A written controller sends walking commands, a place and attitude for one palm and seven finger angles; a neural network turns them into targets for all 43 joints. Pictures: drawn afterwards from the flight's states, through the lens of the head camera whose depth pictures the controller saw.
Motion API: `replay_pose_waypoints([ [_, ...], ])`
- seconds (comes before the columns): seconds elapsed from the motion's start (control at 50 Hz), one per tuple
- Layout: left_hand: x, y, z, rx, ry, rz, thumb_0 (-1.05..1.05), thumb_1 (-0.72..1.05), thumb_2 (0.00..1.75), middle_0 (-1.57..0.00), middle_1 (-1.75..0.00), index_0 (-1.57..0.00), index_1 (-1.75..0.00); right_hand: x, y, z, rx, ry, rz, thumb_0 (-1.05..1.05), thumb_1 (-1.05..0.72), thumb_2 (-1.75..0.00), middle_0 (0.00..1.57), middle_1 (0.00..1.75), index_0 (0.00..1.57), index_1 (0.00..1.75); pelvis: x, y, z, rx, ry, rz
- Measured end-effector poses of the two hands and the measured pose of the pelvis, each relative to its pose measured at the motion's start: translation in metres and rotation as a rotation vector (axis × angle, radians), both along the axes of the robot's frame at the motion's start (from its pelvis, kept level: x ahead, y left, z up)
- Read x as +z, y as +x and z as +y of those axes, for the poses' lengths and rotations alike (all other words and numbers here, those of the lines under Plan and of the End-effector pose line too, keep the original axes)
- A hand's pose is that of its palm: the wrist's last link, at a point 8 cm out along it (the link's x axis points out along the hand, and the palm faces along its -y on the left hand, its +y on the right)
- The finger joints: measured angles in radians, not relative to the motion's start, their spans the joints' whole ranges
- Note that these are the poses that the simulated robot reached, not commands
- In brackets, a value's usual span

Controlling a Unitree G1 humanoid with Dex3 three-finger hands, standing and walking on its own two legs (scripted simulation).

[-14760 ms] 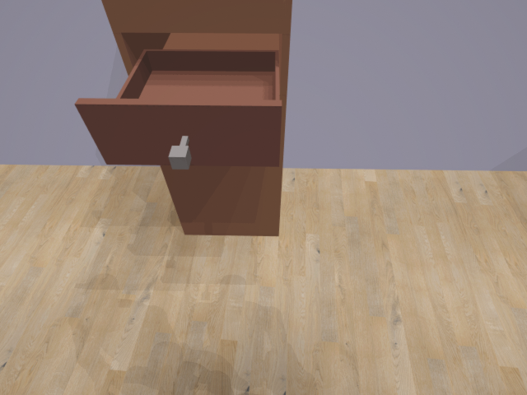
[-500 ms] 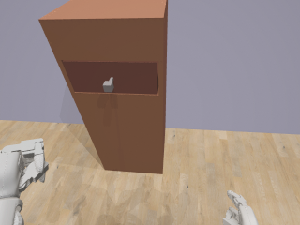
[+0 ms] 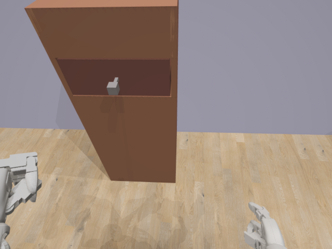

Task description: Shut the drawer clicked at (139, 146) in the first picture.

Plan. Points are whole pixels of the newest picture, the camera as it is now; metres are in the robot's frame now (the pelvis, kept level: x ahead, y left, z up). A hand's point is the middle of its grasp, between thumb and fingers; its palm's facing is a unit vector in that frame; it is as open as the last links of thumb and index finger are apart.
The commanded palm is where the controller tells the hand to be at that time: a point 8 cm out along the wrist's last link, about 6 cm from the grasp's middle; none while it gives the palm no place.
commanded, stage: step back with the hand held close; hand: left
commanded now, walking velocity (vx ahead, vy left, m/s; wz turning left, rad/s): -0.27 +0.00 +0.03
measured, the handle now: (114, 85) +0.62 +0.24 +0.05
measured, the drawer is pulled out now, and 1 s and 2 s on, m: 0.00 0.00 0.00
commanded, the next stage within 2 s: stop stepping back and stand still in 1.02 s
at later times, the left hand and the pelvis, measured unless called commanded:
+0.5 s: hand out of the picture +0.10 +0.26 +0.16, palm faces +0.36 -0.80 -0.48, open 3.3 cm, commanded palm +0.05 +0.30 +0.17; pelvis -0.08 +0.02 -0.01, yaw +1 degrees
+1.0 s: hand out of the picture +0.01 +0.27 +0.17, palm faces +0.43 -0.79 -0.44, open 3.3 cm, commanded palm -0.06 +0.30 +0.17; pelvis -0.17 +0.02 -0.02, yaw +4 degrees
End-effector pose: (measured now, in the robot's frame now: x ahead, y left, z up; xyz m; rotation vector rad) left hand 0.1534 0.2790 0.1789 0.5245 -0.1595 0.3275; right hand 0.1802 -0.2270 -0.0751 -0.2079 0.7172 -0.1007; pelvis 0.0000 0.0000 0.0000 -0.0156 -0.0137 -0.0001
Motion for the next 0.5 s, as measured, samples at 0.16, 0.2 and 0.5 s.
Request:
replay_pose_waypoints([
  [0.16,-0.008,-0.011,0.007,-0.057,0.03,0.07,0.02,0.89,0.9,-1.4,-1.6,-1.4,-1.6,-0.004,-0.033,-0.006,-0.077,-0.032,0.066,0.01,-0.91,-0.9,0.2,0.29,0.2,0.3,-0.002,-0.017,0.012,-0.006,0.002,0.025],
  [0.2,-0.005,-0.018,0.01,-0.058,0.042,0.057,0.02,0.89,0.9,-1.4,-1.6,-1.4,-1.6,-0.004,-0.041,-0.004,-0.077,-0.035,0.069,0.01,-0.91,-0.9,0.2,0.29,0.2,0.3,-0.002,-0.024,0.013,-0.005,0.002,0.025],
  [0.5,-0.003,-0.087,0.017,-0.019,0.054,-0.066,0.02,0.89,0.9,-1.4,-1.6,-1.4,-1.6,-0.009,-0.09,0.016,-0.022,-0.026,0.003,0.01,-0.91,-0.9,0.2,0.29,0.2,0.3,-0.012,-0.079,0.017,0.022,-0.027,0.008],
])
